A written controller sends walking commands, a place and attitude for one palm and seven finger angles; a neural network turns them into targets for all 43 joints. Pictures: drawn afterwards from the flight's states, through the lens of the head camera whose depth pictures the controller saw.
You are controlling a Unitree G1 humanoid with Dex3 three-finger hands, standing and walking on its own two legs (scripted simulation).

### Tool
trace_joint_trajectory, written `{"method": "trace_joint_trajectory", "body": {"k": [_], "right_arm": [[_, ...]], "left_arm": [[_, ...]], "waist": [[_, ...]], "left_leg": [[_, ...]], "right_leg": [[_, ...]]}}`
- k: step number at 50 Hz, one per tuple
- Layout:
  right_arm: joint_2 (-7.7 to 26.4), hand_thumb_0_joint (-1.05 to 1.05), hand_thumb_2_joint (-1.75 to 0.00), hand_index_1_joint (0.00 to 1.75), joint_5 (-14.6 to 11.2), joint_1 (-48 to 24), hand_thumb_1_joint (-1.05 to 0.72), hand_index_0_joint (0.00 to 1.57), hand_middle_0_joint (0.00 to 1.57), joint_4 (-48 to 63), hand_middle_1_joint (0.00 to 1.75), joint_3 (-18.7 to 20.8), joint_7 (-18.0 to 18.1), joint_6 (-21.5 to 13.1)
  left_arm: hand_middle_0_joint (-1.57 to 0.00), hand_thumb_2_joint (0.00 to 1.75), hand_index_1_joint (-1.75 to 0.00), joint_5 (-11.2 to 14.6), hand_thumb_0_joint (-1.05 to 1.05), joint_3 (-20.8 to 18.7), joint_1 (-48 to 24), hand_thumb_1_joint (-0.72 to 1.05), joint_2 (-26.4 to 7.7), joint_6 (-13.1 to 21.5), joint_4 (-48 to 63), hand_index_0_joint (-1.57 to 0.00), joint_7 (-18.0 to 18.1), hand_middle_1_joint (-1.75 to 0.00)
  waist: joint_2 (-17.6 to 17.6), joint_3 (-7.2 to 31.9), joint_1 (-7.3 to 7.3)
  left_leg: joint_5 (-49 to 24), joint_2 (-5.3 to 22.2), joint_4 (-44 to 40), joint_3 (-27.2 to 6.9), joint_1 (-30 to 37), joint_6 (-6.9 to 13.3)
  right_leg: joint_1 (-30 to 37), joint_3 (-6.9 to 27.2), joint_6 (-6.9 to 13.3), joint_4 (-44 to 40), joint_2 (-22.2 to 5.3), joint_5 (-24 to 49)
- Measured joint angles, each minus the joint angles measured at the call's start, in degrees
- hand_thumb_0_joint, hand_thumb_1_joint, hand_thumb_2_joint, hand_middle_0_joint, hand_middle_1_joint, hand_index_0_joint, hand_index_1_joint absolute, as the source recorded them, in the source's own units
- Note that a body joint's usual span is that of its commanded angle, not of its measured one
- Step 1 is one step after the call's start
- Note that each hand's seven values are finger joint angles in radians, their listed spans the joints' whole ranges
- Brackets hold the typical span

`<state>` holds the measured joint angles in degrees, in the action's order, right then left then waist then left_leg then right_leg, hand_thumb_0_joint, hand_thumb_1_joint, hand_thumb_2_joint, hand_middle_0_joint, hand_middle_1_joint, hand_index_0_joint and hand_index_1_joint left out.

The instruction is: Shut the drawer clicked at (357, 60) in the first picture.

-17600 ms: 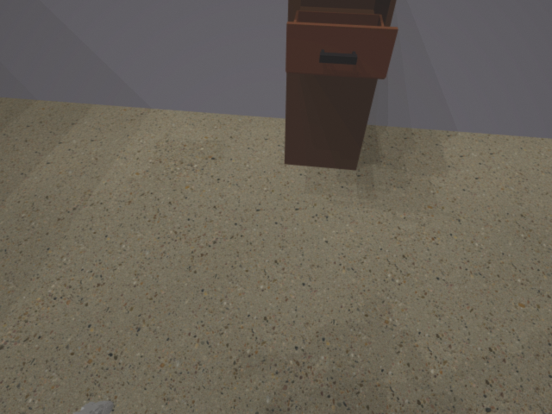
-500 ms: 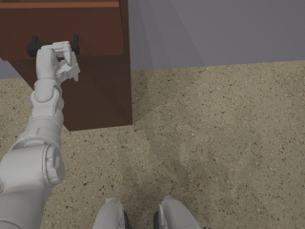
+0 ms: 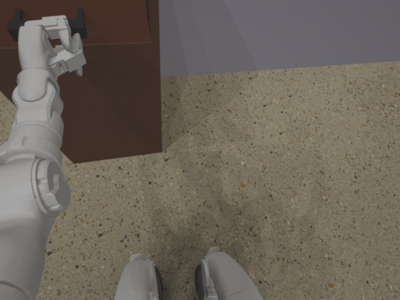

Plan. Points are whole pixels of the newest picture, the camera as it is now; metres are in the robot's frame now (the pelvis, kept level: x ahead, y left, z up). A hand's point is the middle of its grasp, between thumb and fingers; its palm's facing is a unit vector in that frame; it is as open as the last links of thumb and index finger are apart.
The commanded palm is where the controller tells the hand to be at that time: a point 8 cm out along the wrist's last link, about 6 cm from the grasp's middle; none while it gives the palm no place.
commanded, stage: push the drawer shut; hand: left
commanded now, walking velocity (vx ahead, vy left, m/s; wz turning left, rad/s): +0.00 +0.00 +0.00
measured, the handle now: (49, 21) +0.64 +0.20 +0.08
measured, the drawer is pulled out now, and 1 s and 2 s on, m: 0.00 0.00 0.00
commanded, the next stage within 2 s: pull the fist back off the drawer in 0.12 s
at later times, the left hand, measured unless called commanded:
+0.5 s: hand (72, 51) +0.57 +0.16 +0.08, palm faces +0.05 -1.00 -0.04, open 3.2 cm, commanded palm +0.56 +0.16 +0.08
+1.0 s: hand (85, 59) +0.55 +0.14 +0.07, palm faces +0.07 -1.00 -0.04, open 3.3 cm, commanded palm +0.52 +0.17 +0.08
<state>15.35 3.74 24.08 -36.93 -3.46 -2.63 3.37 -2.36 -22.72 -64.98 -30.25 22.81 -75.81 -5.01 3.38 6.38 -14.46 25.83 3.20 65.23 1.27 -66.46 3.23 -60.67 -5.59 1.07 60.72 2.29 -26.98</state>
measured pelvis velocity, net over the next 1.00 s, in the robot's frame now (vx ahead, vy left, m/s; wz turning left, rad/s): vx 0.02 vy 0.00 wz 0.01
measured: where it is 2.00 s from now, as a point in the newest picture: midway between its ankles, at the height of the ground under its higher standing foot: outside the picture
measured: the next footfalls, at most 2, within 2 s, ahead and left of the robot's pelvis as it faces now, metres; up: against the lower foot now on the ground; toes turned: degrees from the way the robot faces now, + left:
none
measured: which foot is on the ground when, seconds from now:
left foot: down 0.00-1.00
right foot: down 0.00-1.00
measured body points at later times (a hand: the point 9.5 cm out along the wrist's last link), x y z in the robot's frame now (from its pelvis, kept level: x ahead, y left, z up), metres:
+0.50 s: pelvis -0.03 +0.01 -0.02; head +0.15 +0.05 +0.39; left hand +0.56 +0.21 +0.08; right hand -0.07 -0.25 -0.10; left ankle +0.03 +0.08 -0.65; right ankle +0.01 -0.12 -0.65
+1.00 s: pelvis +0.02 +0.00 +0.01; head +0.16 +0.01 +0.44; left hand +0.54 +0.19 +0.08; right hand +0.00 -0.26 -0.10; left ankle +0.03 +0.08 -0.65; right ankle +0.01 -0.12 -0.65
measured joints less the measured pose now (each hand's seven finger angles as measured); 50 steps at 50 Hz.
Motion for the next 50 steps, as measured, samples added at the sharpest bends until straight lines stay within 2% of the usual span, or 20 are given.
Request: {"method": "trace_joint_trajectory", "body": {"k": [7, 14, 25, 37, 46, 50], "right_arm": [[-0.06, 0.0, -0.9, 0.3, 0.29, -0.01, -0.9, 0.2, 0.21, -0.48, 0.3, -0.5, 0.18, -0.61], [0.22, 0.0, -0.9, 0.3, 0.53, -0.23, -0.9, 0.2, 0.21, -0.96, 0.3, -1.04, 0.66, -2.12], [0.14, 0.0, -0.9, 0.3, 0.99, 0.58, -0.9, 0.2, 0.21, -0.48, 0.3, -1.27, -0.07, -3.19], [-0.35, 0.0, -0.9, 0.3, 0.3, 1.34, -0.9, 0.2, 0.21, 0.36, 0.3, -0.56, -1.38, -1.83], [-0.51, 0.0, -0.9, 0.3, -0.42, 0.94, -0.9, 0.2, 0.21, 0.91, 0.3, 0.73, -1.59, -0.12], [-0.46, 0.0, -0.9, 0.3, -0.59, -0.31, -0.9, 0.2, 0.21, 0.76, 0.3, 1.27, -1.48, 0.5]], "left_arm": [[-1.4, 0.87, -1.6, -0.58, 0.0, 2.01, -4.2, 0.56, -2.06, -1.4, -2.31, -1.4, 0.41, -1.6], [-1.4, 0.88, -1.6, -0.8, 0.01, 4.24, -7.93, 0.53, -3.42, -3.08, -3.14, -1.42, 0.92, -1.6], [-1.4, 0.88, -1.6, -1.37, 0.01, 5.11, -10.02, 0.56, -3.15, -5.46, -2.17, -1.41, 3.05, -1.6], [-1.4, 0.88, -1.6, 0.65, 0.02, 2.74, -0.78, 0.79, 1.55, -4.47, 4.62, -1.4, 4.7, -1.6], [-1.4, 0.9, -1.6, 2.84, 0.02, 3.41, 7.43, 0.88, 5.94, -1.41, 8.42, -1.4, 4.49, -1.6], [-1.4, 0.9, -1.6, 3.05, 0.02, 3.68, 8.64, 0.89, 7.15, -0.44, 8.38, -1.4, 4.4, -1.6]], "waist": [[-0.09, -0.1, -0.79], [-0.2, -0.2, -1.78], [-0.32, -0.57, -2.28], [0.2, -0.39, -0.67], [0.19, 0.28, 2.16], [-0.23, 0.47, 2.85]], "left_leg": [[-0.25, -0.32, 1.74, -1.24, -3.04, 0.1], [-0.95, -0.68, 3.14, -2.08, -6.14, 0.29], [-1.83, -0.88, 3.9, -2.04, -8.09, 0.66], [-1.29, -0.19, 0.72, 0.0, -2.41, 0.62], [-0.18, -0.23, -2.83, 1.12, 4.04, 0.03], [0.39, -0.41, -3.39, 0.92, 5.49, -0.37]], "right_leg": [[-2.24, -1.26, -0.01, 1.16, -0.26, 0.08], [-4.8, -2.15, -0.1, 2.3, -0.6, 0.57], [-6.73, -2.17, -0.35, 3.17, -0.87, 1.36], [-2.26, 0.05, -0.46, 0.49, -0.18, 1.46], [3.34, 1.33, -0.18, -2.26, -0.03, 0.31], [4.74, 1.18, 0.12, -2.54, -0.12, -0.54]]}}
